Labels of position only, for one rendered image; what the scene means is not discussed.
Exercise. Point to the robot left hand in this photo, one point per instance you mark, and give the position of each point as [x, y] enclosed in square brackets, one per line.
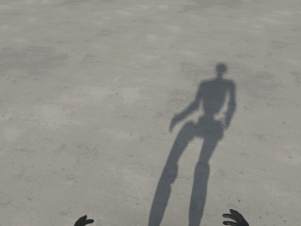
[82, 221]

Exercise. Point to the robot right hand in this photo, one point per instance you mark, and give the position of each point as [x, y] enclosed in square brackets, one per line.
[240, 221]

